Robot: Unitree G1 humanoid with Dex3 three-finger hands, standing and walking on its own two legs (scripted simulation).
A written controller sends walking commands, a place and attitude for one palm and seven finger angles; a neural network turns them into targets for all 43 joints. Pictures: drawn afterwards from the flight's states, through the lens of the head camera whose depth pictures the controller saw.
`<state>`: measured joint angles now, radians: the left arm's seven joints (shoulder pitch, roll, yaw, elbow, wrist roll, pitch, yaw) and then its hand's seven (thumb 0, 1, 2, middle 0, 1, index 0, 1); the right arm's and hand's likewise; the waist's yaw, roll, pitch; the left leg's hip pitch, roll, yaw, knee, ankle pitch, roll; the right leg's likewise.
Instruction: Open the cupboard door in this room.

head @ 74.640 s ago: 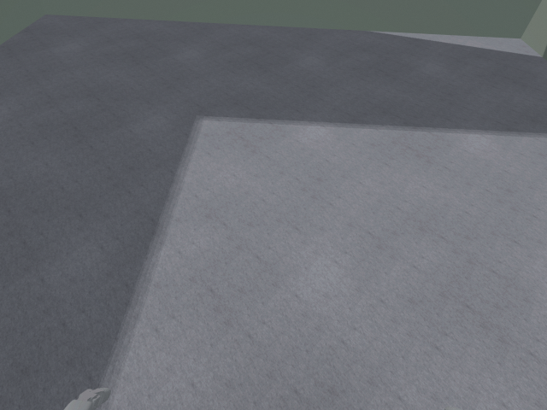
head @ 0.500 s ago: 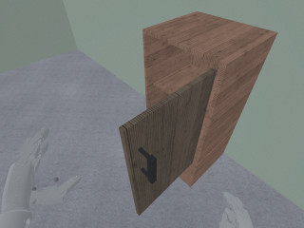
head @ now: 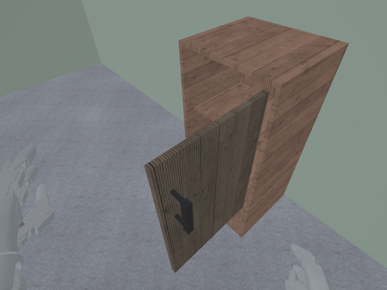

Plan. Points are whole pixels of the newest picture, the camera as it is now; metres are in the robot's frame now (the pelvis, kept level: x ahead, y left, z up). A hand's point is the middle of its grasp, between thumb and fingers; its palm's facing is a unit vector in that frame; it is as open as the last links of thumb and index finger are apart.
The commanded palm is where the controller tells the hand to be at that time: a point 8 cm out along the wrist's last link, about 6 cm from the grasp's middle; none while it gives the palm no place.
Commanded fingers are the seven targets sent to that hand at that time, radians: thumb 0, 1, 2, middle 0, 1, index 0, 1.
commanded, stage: draw the hand back to the body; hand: left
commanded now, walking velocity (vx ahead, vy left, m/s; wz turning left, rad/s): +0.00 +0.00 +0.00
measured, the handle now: (182, 211) +0.31 +0.08 -0.03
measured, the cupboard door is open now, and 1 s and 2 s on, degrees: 91 91 91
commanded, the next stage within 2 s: step back with the hand held close in 0.14 s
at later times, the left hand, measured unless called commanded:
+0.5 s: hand (61, 203) +0.20 +0.25 +0.15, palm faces +0.36 -0.80 -0.48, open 7.4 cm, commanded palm +0.14 +0.29 +0.17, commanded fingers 0.00 0.90 0.90 -0.20 -0.30 -0.20 -0.30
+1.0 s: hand out of the picture +0.11 +0.29 +0.15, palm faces +0.44 -0.74 -0.51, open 7.4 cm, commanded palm +0.04 +0.33 +0.17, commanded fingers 0.00 0.90 0.90 -0.20 -0.30 -0.20 -0.30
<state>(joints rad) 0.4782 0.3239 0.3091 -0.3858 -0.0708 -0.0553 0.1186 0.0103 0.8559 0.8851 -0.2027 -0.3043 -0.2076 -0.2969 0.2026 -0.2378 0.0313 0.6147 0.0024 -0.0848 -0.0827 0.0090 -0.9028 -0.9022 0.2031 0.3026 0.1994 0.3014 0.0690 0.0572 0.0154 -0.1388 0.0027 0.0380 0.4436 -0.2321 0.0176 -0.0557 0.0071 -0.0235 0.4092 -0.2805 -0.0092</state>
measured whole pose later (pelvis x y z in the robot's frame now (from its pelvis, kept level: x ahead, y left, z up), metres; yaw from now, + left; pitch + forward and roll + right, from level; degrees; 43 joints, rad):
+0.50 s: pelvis -0.01 -0.01 +0.00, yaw -2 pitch +0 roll -1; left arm 0.52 0.38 0.36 -0.42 -0.05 -0.13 0.11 0.01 0.89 0.90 -0.21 -0.30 -0.21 -0.30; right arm 0.16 -0.25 0.00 0.58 0.00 -0.02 -0.09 0.01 -0.90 -0.90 0.20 0.30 0.20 0.30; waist 0.02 0.06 0.03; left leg -0.22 0.03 0.06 0.44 -0.21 0.01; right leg -0.15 0.03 0.00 0.39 -0.24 -0.02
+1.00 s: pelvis -0.09 +0.02 -0.02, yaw +3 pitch -1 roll -2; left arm 0.53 0.43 0.43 -0.51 -0.01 -0.20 0.16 0.01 0.89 0.90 -0.21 -0.31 -0.22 -0.30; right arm 0.22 -0.21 0.01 0.55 0.00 -0.06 -0.09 0.01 -0.90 -0.90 0.20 0.30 0.20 0.30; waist 0.00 0.01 0.06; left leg -0.42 -0.01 0.03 0.56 -0.14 0.06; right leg -0.31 0.04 0.03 0.58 -0.26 0.02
